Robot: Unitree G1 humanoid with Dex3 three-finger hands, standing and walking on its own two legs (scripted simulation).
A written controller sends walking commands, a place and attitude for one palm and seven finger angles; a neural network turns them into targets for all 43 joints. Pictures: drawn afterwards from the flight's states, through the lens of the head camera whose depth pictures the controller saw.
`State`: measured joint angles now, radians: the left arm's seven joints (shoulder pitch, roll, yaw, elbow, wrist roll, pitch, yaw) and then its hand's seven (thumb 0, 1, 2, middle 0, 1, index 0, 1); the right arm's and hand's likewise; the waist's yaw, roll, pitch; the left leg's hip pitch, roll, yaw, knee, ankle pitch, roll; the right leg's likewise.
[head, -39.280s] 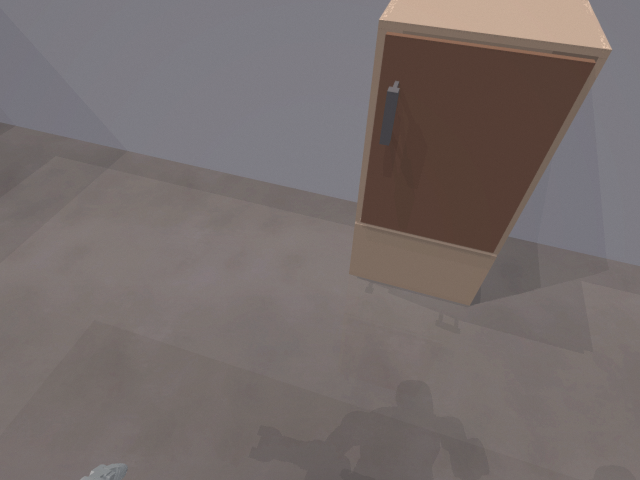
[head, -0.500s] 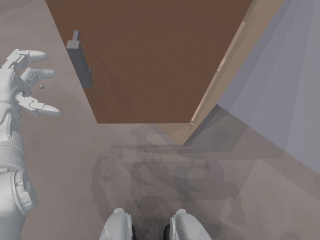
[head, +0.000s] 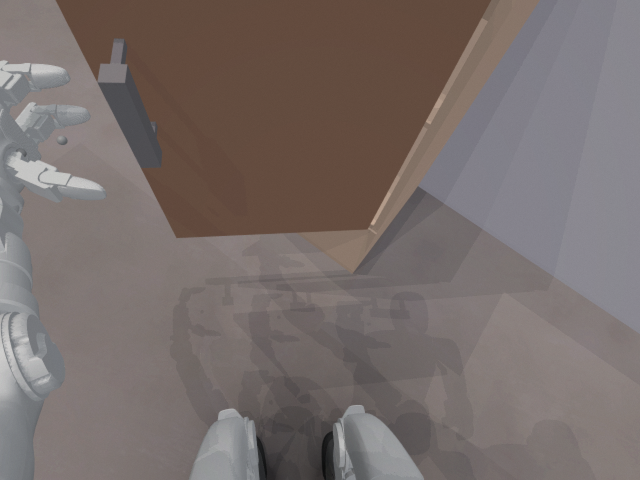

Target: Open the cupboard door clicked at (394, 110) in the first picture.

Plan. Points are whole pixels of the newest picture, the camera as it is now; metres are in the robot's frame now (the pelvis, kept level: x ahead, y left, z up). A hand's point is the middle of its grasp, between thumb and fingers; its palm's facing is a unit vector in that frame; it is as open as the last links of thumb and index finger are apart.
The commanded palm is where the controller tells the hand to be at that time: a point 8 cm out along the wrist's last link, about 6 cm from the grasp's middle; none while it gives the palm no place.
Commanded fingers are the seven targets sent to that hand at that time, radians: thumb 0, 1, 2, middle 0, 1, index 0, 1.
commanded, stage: move the hooked fingers beside the handle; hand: left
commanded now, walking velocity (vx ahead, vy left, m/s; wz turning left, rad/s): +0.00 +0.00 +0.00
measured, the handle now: (136, 108) +0.54 +0.19 +0.06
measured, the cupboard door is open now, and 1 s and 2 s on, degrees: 43 43 42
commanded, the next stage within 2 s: slide the fingers in behind the handle in 0.56 s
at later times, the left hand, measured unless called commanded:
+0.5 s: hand (64, 140) +0.49 +0.26 +0.06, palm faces +0.02 -1.00 -0.01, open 14.0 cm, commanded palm +0.48 +0.29 +0.06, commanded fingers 0.00 -0.50 0.30 -0.30 -1.20 -0.30 -1.20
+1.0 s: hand (87, 140) +0.50 +0.23 +0.06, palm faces +0.02 -1.00 +0.00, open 14.0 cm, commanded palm +0.48 +0.27 +0.06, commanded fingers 0.00 -0.50 0.30 -0.30 -1.20 -0.30 -1.20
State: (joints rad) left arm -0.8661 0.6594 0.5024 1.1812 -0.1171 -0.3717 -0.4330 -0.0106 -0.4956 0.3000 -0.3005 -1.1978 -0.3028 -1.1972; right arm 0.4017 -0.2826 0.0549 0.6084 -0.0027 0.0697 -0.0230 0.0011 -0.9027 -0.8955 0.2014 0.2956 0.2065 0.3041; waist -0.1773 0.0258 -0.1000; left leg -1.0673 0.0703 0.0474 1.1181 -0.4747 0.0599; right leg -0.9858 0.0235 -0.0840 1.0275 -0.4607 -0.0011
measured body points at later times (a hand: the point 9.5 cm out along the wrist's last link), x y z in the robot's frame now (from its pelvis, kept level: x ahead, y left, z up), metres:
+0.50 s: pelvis +0.00 +0.00 +0.00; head +0.15 +0.04 +0.42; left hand +0.49 +0.31 +0.07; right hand +0.03 -0.27 -0.10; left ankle +0.02 +0.08 -0.65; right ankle +0.01 -0.13 -0.65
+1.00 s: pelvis +0.00 -0.01 +0.00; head +0.15 +0.03 +0.42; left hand +0.49 +0.29 +0.06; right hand +0.01 -0.28 -0.10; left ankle +0.02 +0.08 -0.65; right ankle +0.01 -0.13 -0.65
